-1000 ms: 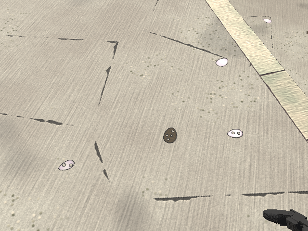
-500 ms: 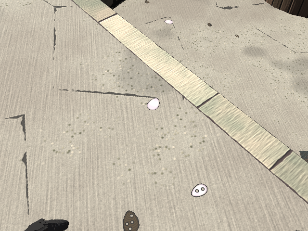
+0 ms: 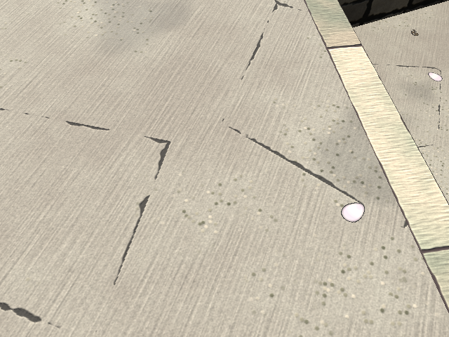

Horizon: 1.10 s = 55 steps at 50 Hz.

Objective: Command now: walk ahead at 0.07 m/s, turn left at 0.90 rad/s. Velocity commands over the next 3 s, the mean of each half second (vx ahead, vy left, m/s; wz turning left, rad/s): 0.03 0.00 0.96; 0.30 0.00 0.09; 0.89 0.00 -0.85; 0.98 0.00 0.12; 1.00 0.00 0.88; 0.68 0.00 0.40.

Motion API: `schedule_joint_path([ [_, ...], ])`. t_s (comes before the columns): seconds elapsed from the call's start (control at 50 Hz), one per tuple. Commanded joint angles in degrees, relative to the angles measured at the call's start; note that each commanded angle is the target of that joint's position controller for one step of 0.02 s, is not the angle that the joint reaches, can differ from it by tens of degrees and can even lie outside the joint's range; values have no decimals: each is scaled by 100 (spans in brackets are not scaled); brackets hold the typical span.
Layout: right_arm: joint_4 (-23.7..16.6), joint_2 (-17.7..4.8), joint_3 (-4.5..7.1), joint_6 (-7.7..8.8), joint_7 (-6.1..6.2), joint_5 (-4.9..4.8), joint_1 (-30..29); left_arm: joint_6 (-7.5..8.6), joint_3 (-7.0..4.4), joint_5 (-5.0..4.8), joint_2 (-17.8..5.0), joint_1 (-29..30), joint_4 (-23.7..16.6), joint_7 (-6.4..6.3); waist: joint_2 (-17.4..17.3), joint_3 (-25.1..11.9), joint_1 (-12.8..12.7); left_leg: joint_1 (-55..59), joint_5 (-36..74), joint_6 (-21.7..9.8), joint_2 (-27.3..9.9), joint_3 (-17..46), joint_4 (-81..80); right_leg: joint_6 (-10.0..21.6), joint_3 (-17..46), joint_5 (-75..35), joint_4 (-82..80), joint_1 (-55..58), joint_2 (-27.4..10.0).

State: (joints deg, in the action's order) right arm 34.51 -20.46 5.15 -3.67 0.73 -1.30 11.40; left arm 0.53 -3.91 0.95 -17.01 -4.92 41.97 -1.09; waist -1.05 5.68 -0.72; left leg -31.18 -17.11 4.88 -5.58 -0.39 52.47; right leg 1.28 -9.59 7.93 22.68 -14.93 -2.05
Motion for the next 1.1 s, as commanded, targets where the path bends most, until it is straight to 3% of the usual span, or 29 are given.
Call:
schedule_joint_path([
  [0.02, -410, -307, 38, -41, -154, -12, 235, 103, -264, -119, -964, 460, -436, 65, 747, -1070, 143, 870, 206, -221, -27, -154, -684, 1078, 701, -1384, -583, 553, -1648],
  [0.06, -503, -413, 90, -107, -221, -6, 121, 112, -313, -215, -1067, 363, -378, 131, 708, -1043, 172, 1144, 201, -414, 59, -275, -1335, 854, 553, -1195, -265, 701, -1730],
  [0.1, -433, -595, 210, -128, -163, 38, 368, 93, -301, -282, -904, 83, -221, 171, 338, -1083, 321, 1994, 898, -750, 311, -236, -2234, 328, 169, -409, 619, 343, -1432],
  [0.12, -394, -1194, 401, -105, -49, 39, 735, 60, -249, -160, -668, -229, -156, 201, -907, -1028, 338, 2880, 2832, -1190, -379, 1007, -2894, -194, -312, 940, 2070, -685, -838],
  [0.14, -594, -1876, 490, -10, -2, 180, 593, 49, -164, 42, -526, 35, -591, 158, -2191, -1081, 209, 3363, 3268, -2386, -1616, 3395, -3171, -642, 60, 3040, 3536, -2516, 116],
  [0.16, -673, -1467, 406, 161, -69, 271, 553, 29, -240, 69, -821, 547, -622, 92, -1162, -1347, 597, 3214, 2929, -2523, -1481, 3171, -3285, -572, 1119, 2926, 4359, -2694, 148],
  [0.2, -606, -1186, 319, 304, -46, 120, 155, 19, -266, -70, -817, 350, -534, 1, -585, -1113, 216, 2874, 2163, -1964, -924, 2405, -3269, -372, 1417, 1955, 4251, -2692, 33],
  [0.22, -663, -1029, 258, 263, 2, 23, -119, 20, -288, -14, -899, 261, -493, -44, -571, -1072, 111, 2730, 2180, -1806, -820, 2260, -3209, -388, 1462, 1650, 4020, -2638, 17],
  [0.26, -782, -915, 187, 191, 87, 87, -347, 46, -276, -7, -829, 116, -408, -16, -651, -1234, -27, 2325, 2631, -1750, -541, 2052, -3108, -496, 1432, 1273, 3902, -2077, 226],
  [0.38, -806, -1033, 260, 109, 149, 39, -321, 66, -161, -110, -592, 230, -374, 78, -734, -1299, 92, 2143, 1873, -1673, -247, 2628, -2942, -623, 1641, 964, 2155, -1437, 636],
  [0.46, -821, -1012, 275, 77, 99, 19, -382, 118, -210, -145, -718, 143, -378, 147, -1001, -1225, 115, 1982, 1628, -1578, -130, 3245, -2885, -501, 1774, 1027, 1337, -870, 704],
  [0.52, -860, -867, 238, 47, 92, -52, -593, 164, -314, -144, -849, -305, -247, 162, -931, -1205, -132, 1551, 1096, -1232, 267, 3299, -2505, -297, 1692, 105, -148, 277, 440],
  [0.54, -815, -532, 144, 36, 77, -34, -241, 127, -385, -76, -1147, -365, -270, 120, -102, -1443, 55, 1008, -553, -935, 705, 2763, -1641, 75, 2479, 38, -441, 1057, -585],
  [0.56, -922, -429, 118, 60, 61, -62, 0, 55, -413, 80, -1449, -130, -299, 82, 1621, -1121, 382, -139, -1858, -599, 1558, 1414, -442, 932, 3885, -462, -781, 1083, -1631],
  [0.58, -802, -990, 271, 128, 56, 51, 85, 91, -347, 174, -1150, 34, -439, 73, 1357, -934, 317, -323, -1694, -367, 1048, 1339, 729, 1337, 4172, -460, -800, 684, -2020],
  [0.6, -661, -1181, 348, 126, 47, 43, 73, 87, -253, 116, -843, 259, -535, 25, 984, -820, 341, -240, -1316, -281, 883, 1192, 1189, 1248, 3561, -342, -694, 469, -1735],
  [0.64, -488, -795, 242, 85, 93, 130, 64, 36, -164, -62, -652, 276, -513, -26, 657, -676, 224, -216, -884, -100, 923, 1107, 1735, 1062, 2934, -272, -575, 416, -1169],
  [0.68, -479, -379, 71, 120, 91, 111, -19, 6, -88, -72, -615, 49, -408, -18, 609, -665, 112, -14, -905, -19, 1010, 1033, 1498, 1130, 2596, -905, -533, 439, -953],
  [0.7, -448, -120, -49, 163, 76, 148, 33, 20, -19, -65, -455, -205, -292, 16, 638, -962, 87, 189, -753, -20, 843, 902, 783, 1033, 2495, 379, -671, 647, -775],
  [0.76, -553, -209, -96, 340, -35, 100, -327, -80, -163, -255, -1027, -557, -276, 37, 1479, -688, -136, 682, -1189, -48, 767, 80, -703, 1026, 3032, 2354, -1162, 402, -732],
  [0.8, -434, -237, -82, 528, -72, 58, -255, -78, -195, -274, -1122, -698, -292, 28, 1345, -513, -54, 1459, -1091, -211, 862, 82, -2013, 1002, 3168, 2310, -1132, 46, -697],
  [0.84, -96, -229, -39, 694, -59, 5, 307, -70, -182, -334, -1066, -657, -352, -3, 948, -402, 307, 2615, 354, -497, 831, -30, -3617, 862, 3177, 2288, -925, -525, -469],
  [0.86, 103, -335, 10, 737, -19, -2, 804, -18, -124, -321, -824, -449, -490, -6, 773, -485, 565, 3723, 699, -641, 494, 145, -3792, 574, 2994, 2080, -514, -1385, -222],
  [0.88, 288, -524, 79, 750, 51, 16, 1583, 89, 24, -312, -272, -173, -661, 45, 27, -839, 920, 5042, 56, -817, -499, 1030, -3755, 173, 2400, 2133, 1058, -2628, 216],
  [0.9, 229, -927, 168, 750, 52, 152, 1547, 260, 91, -398, -21, -130, -949, 104, -849, -771, 836, 5026, -1483, -1322, -1662, 2625, -3862, -5, 1708, 1958, 2294, -3892, 438],
  [0.92, 194, -894, 191, 829, 40, 250, 1261, 359, 73, -485, -258, -4, -1115, 126, -941, -581, 747, 4422, -2441, -1720, -2096, 3265, -4133, -28, 1786, 1781, 3219, -4288, -127],
  [0.94, 134, -496, 76, 913, 47, 213, 905, 360, 6, -495, -462, -115, -1033, 161, -852, -265, 588, 4327, -2279, -1578, -1800, 2867, -4221, -38, 1837, 1382, 3724, -4531, -205],
  [0.98, 158, -222, -13, 971, 33, 168, 775, 277, -50, -357, -522, -394, -849, 208, -780, -179, 460, 4246, -1282, -1266, -1397, 1852, -4273, -105, 1743, 813, 4281, -4634, -317],
  [1.1, 472, -190, -64, 1018, 10, 259, 927, 167, 51, -329, -268, -41, -984, 369, -474, 391, 425, 3077, 598, -1087, -848, -272, -4680, -261, 1239, -618, 4311, -4111, -426],
])
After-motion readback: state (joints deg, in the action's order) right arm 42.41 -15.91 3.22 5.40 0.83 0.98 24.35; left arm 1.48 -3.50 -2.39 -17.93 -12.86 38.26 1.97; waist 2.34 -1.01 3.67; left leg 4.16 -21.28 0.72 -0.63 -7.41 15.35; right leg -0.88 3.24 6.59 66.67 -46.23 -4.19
